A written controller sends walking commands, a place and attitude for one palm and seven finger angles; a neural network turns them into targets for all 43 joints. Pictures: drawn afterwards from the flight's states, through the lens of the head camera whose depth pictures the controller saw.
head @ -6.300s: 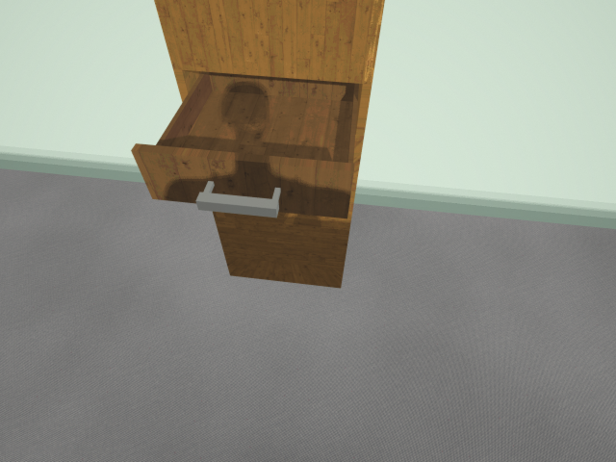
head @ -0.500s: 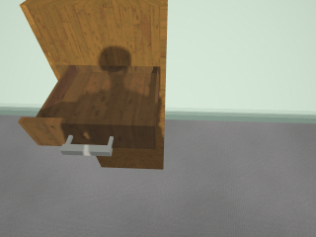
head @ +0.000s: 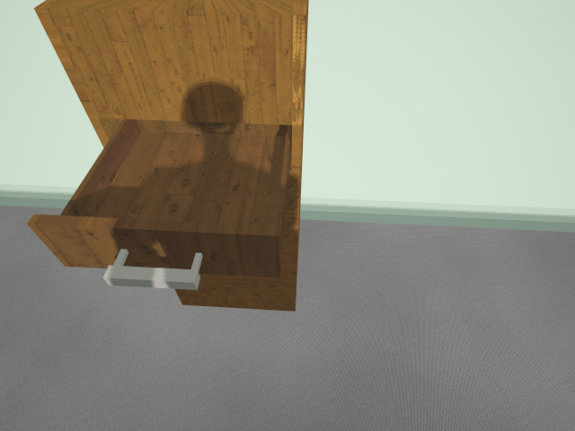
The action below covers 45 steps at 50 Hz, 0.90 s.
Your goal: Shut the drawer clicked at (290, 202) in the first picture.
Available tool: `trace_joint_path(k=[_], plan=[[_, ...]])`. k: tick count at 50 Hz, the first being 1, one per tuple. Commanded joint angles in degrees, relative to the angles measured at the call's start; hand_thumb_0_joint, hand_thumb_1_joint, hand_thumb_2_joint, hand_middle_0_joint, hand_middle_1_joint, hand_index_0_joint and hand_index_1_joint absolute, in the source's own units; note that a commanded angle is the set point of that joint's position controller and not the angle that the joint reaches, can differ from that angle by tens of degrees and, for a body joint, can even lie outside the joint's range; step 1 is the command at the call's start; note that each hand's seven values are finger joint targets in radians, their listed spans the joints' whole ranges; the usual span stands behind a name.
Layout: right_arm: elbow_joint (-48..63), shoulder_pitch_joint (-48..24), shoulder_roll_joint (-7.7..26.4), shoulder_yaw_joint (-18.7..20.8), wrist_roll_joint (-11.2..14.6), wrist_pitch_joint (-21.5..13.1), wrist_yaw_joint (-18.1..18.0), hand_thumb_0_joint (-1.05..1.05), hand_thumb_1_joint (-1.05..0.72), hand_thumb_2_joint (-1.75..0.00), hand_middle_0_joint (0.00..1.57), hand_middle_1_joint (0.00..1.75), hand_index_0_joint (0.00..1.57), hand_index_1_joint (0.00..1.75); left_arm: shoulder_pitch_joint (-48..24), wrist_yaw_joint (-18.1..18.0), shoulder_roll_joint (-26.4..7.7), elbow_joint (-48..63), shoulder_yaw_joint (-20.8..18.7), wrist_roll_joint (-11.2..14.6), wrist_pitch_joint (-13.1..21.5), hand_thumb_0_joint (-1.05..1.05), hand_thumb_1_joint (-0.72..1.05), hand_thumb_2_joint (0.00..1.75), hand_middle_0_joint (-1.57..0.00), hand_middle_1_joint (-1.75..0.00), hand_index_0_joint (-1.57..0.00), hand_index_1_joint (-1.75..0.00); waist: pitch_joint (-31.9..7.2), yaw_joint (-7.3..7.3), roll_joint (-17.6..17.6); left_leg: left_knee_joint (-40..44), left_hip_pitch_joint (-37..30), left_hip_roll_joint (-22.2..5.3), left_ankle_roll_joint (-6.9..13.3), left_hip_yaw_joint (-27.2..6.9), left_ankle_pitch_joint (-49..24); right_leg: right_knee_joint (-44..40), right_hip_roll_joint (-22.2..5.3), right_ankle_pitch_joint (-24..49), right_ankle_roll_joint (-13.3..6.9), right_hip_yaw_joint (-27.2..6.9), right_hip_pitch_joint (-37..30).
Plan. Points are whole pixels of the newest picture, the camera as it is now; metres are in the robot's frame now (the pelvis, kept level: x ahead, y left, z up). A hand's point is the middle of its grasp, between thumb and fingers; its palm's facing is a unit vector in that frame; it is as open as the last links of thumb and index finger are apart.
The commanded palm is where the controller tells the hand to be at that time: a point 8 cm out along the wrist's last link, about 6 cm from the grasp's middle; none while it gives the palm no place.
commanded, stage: look again from close up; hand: left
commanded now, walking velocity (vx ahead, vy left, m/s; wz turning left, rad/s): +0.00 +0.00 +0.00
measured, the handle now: (156, 266) +0.35 +0.23 +0.00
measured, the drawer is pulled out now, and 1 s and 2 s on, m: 0.28 0.28 0.28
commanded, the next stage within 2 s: shuffle to correct the standing spot in 0.34 s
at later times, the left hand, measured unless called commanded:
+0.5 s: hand out of the picture +0.00 +0.17 -0.17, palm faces +0.02 -0.98 -0.20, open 7.3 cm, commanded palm none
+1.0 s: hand out of the picture +0.08 +0.21 -0.18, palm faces +0.04 -0.97 -0.22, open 7.3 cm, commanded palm none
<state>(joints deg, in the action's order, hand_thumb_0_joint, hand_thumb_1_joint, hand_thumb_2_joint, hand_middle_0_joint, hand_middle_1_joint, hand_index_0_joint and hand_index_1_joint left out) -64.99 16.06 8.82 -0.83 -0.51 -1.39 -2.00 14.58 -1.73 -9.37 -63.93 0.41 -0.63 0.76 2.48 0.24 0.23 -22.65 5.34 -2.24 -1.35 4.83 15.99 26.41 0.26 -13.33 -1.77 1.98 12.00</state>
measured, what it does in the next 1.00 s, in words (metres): shifts its weight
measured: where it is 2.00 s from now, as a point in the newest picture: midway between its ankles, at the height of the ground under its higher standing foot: outside the picture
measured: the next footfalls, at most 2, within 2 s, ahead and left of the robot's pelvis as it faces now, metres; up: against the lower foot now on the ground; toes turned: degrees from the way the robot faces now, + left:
none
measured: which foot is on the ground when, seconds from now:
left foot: down 0.00-1.00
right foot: down 0.00-1.00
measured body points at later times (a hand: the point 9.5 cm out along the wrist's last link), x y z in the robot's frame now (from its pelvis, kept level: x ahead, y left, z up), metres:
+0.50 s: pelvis +0.00 +0.00 +0.00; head +0.01 -0.01 +0.45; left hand +0.00 +0.22 -0.16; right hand -0.02 -0.21 -0.16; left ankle -0.04 +0.13 -0.74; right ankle +0.01 -0.10 -0.74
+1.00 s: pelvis +0.05 +0.03 -0.01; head +0.09 +0.02 +0.44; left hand +0.08 +0.26 -0.16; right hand -0.02 -0.17 -0.17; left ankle -0.04 +0.13 -0.74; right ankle +0.06 -0.07 -0.74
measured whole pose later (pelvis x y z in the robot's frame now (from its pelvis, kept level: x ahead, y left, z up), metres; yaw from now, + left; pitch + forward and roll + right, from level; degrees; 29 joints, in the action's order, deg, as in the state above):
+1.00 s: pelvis +0.05 +0.03 -0.01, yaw +0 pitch -1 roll +1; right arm -65.2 23.1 5.1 -0.8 -0.2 -1.4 -3.4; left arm 13.8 -2.0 -9.4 -61.5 -1.8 -0.3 0.9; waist 4.4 1.0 -0.2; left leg -29.3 4.3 0.2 0.4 4.8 22.1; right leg 33.0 -1.4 -15.7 -1.7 3.8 15.1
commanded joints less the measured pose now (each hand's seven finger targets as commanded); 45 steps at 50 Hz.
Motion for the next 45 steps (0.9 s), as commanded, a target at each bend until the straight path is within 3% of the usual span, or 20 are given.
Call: trace_joint_path(k=[1, 7, 14, 22, 24, 27, 30, 32, 34, 36, 37, 38, 39, 40, 41, 42, 43, 45], plan=[[0.72, 4.60, 4.70, 0.84, -0.19, -0.50, -0.06, 0.00, -0.90, -0.90, 0.20, 0.30, 0.20, 0.30, 2.83, -0.19, -5.91, 1.80, -1.00, 0.19, 1.09, 0.00, 0.90, 0.90, -0.20, -0.30, -0.20, -0.30, 0.64, -0.24, -0.19, 4.15, 3.18, -4.15, 2.15, -3.95, -8.36, -4.52, -6.08, 12.84, -1.01, -6.47, -1.35], [0.47, 5.11, 4.63, 0.89, -0.21, -0.51, -0.07, 0.00, -0.90, -0.90, 0.20, 0.30, 0.20, 0.30, 2.96, -0.20, -6.08, 1.72, -1.08, 0.23, 1.22, 0.00, 0.90, 0.90, -0.20, -0.30, -0.20, -0.30, 0.06, -0.11, -0.61, 3.95, 2.94, -4.12, 2.01, -3.88, -8.59, -4.59, -6.19, 13.94, -1.13, -6.43, -1.87], [0.17, 5.14, 4.12, 0.83, -0.24, -0.34, -0.04, 0.00, -0.90, -0.90, 0.20, 0.30, 0.20, 0.30, 3.20, -0.18, -5.74, 1.57, -1.04, 0.23, 1.02, 0.00, 0.90, 0.90, -0.20, -0.30, -0.20, -0.30, 2.01, -0.26, 0.44, 4.74, 4.03, -4.03, 2.00, -4.03, -5.95, -5.79, -5.89, 8.94, -1.12, -6.69, -0.51], [0.05, 5.92, 3.90, 0.89, -0.22, -0.44, -0.03, 0.00, -0.90, -0.90, 0.20, 0.30, 0.20, 0.30, 3.61, -0.18, -5.46, 1.57, -1.09, 0.17, 1.18, 0.00, 0.90, 0.90, -0.20, -0.30, -0.20, -0.30, 1.45, -0.25, -0.92, 4.61, 3.87, -3.86, 2.04, -4.27, -6.27, -5.98, -5.94, 9.09, -1.04, -6.50, -0.76], [-0.21, 6.83, 3.72, 0.81, -0.42, -0.14, 0.14, 0.00, -0.90, -0.90, 0.20, 0.30, 0.20, 0.30, 4.38, -0.17, -5.18, 1.59, -1.16, 0.06, 1.02, 0.00, 0.90, 0.90, -0.20, -0.30, -0.20, -0.30, 1.22, -0.42, -0.03, 3.94, 4.24, -3.26, 2.11, -3.56, -1.83, -6.09, -6.13, 2.66, -1.53, -6.97, -0.62], [0.07, 7.76, 3.50, 1.05, -0.78, 0.69, 0.68, 0.00, -0.90, -0.90, 0.20, 0.30, 0.20, 0.30, 5.07, 0.00, -6.16, 2.06, -1.93, -0.41, 0.43, 0.00, 0.90, 0.90, -0.20, -0.30, -0.20, -0.30, 4.37, -0.97, -2.20, 1.69, 7.81, -1.56, 2.42, -2.30, 6.58, -8.16, -6.77, -13.20, -2.45, -9.28, 1.94], [1.03, 8.16, 2.87, 1.31, -0.94, 1.39, 0.97, 0.00, -0.90, -0.90, 0.20, 0.30, 0.20, 0.30, 6.74, 0.07, -7.68, 2.65, -3.03, -0.56, -0.01, 0.00, 0.90, 0.90, -0.20, -0.30, -0.20, -0.30, 6.31, -1.32, -6.93, -4.14, 11.06, 0.70, 2.26, -0.37, 9.15, -12.81, -10.09, -23.45, -4.77, -14.44, 3.50], [1.43, 9.04, 2.33, 1.44, -1.01, 1.20, 1.09, 0.00, -0.90, -0.90, 0.20, 0.30, 0.20, 0.30, 7.29, -0.03, -7.98, 3.22, -3.68, -0.50, -0.03, 0.00, 0.90, 0.90, -0.20, -0.30, -0.20, -0.30, 5.95, -1.16, -8.04, -7.74, 10.84, 0.89, 2.35, 0.25, 7.60, -14.57, -12.42, -24.64, -6.17, -16.91, 4.89], [1.39, 10.70, 1.91, 1.34, -0.94, 0.67, 1.06, 0.00, -0.90, -0.90, 0.20, 0.30, 0.20, 0.30, 6.35, 0.02, -7.61, 3.92, -4.01, -0.44, 0.15, 0.00, 0.90, 0.90, -0.20, -0.30, -0.20, -0.30, 4.96, -0.30, -7.18, -5.94, 8.06, 0.60, 2.63, -0.37, 5.63, -12.60, -12.29, -20.45, -6.62, -15.71, 6.19], [0.39, 13.90, 2.37, 1.40, -0.99, 0.06, 0.88, 0.00, -0.90, -0.90, 0.20, 0.30, 0.20, 0.30, 4.43, 0.24, -5.88, 5.05, -3.89, -0.46, 0.04, 0.00, 0.90, 0.90, -0.20, -0.30, -0.20, -0.30, 5.78, 0.92, -0.50, 0.10, 4.69, -0.91, 3.17, -2.45, 4.33, -4.61, -7.90, -15.48, -5.22, -9.36, 8.86], [0.06, 15.71, 3.77, 1.58, -1.15, -0.39, 0.70, 0.00, -0.90, -0.90, 0.20, 0.30, 0.20, 0.30, 3.74, 0.46, -4.24, 5.50, -3.55, -0.56, 0.03, 0.00, 0.90, 0.90, -0.20, -0.30, -0.20, -0.30, 5.29, 1.42, 6.26, 2.99, 3.29, -4.30, 4.55, -6.45, 1.41, 2.42, -4.03, -12.20, -3.79, -4.44, 10.08], [-0.16, 16.85, 5.42, 1.88, -1.19, -0.72, 0.33, 0.00, -0.90, -0.90, 0.20, 0.30, 0.20, 0.30, 2.40, 0.61, -2.23, 6.38, -3.11, -0.66, 0.13, 0.00, 0.90, 0.90, -0.20, -0.30, -0.20, -0.30, 5.10, 1.93, 13.45, 6.60, 1.35, -9.61, 7.21, -12.50, -3.81, 10.86, -0.64, -10.11, -2.08, 1.52, 12.91], [-0.17, 17.56, 5.43, 1.78, -1.18, -0.93, -0.24, 0.00, -0.90, -0.90, 0.20, 0.30, 0.20, 0.30, 0.51, 0.43, -1.08, 7.14, -2.58, -0.92, 0.37, 0.00, 0.90, 0.90, -0.20, -0.30, -0.20, -0.30, 6.43, 2.33, 15.48, 7.67, -1.33, -13.10, 9.91, -16.43, -17.16, 16.03, -0.03, -13.77, -1.10, 3.50, 17.56], [-0.41, 17.96, 4.32, 1.25, -1.23, -1.12, -0.63, 0.00, -0.90, -0.90, 0.20, 0.30, 0.20, 0.30, -0.08, 0.18, -1.07, 7.17, -2.32, -0.93, 0.49, 0.00, 0.90, 0.90, -0.20, -0.30, -0.20, -0.30, 6.39, 2.38, 13.51, 5.77, -3.83, -14.84, 12.01, -16.75, -32.83, 19.65, -0.84, -17.42, -0.95, 2.07, 19.73], [-0.23, 17.27, 3.95, 0.76, -1.37, -1.43, -0.99, 0.00, -0.90, -0.90, 0.20, 0.30, 0.20, 0.30, 0.27, 0.06, -0.77, 6.74, -2.19, -0.60, 0.61, 0.00, 0.90, 0.90, -0.20, -0.30, -0.20, -0.30, 4.70, 1.74, 10.45, 2.61, -5.71, -14.75, 12.43, -15.41, -47.18, 19.91, -2.01, -17.73, -0.95, 0.96, 18.90], [0.03, 15.94, 4.05, 0.71, -1.35, -1.61, -1.25, 0.00, -0.90, -0.90, 0.20, 0.30, 0.20, 0.30, 0.69, 0.04, -0.51, 6.09, -2.18, -0.25, 0.67, 0.00, 0.90, 0.90, -0.20, -0.30, -0.20, -0.30, 3.66, 1.06, 8.29, 0.12, -6.33, -13.97, 11.50, -13.02, -56.77, 16.55, -2.85, -15.79, -0.82, 0.82, 16.24], [0.54, 14.29, 4.64, 0.73, -1.10, -1.63, -1.49, 0.00, -0.90, -0.90, 0.20, 0.30, 0.20, 0.30, 1.75, 0.09, -0.23, 5.45, -2.25, 0.06, 0.69, 0.00, 0.90, 0.90, -0.20, -0.30, -0.20, -0.30, 2.09, 0.28, 7.47, -1.48, -7.07, -12.22, 9.54, -10.22, -62.17, 11.38, -2.93, -11.51, -0.54, 1.19, 12.83], [1.26, 11.51, 5.76, 1.21, -0.25, -1.50, -1.88, 0.00, -0.90, -0.90, 0.20, 0.30, 0.20, 0.30, 5.53, 0.08, -1.78, 4.00, -2.65, 0.43, 0.86, 0.00, 0.90, 0.90, -0.20, -0.30, -0.20, -0.30, -0.64, -1.78, 4.12, -5.20, -5.70, -8.99, 5.55, -7.13, -63.23, 1.63, -1.82, 4.43, -0.16, 1.99, 3.43]])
